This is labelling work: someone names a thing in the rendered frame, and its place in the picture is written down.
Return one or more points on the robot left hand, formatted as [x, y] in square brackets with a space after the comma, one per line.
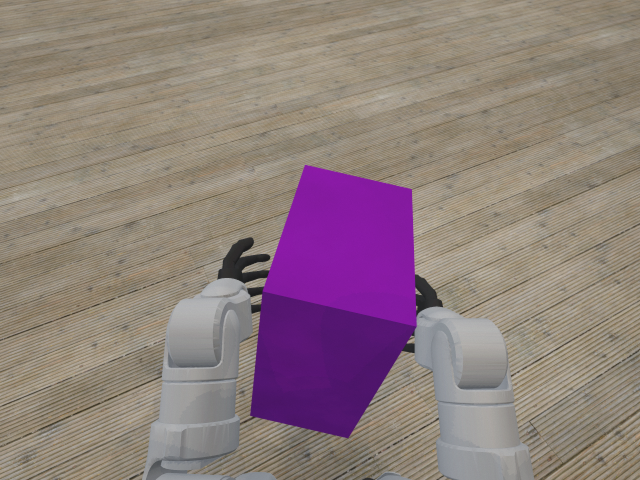
[233, 266]

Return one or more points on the robot right hand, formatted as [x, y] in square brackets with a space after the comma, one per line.
[429, 299]

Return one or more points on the left robot forearm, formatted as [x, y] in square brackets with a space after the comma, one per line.
[197, 422]

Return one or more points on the carton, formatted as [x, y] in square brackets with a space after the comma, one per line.
[339, 302]

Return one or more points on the right robot forearm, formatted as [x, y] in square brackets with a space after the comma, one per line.
[472, 382]

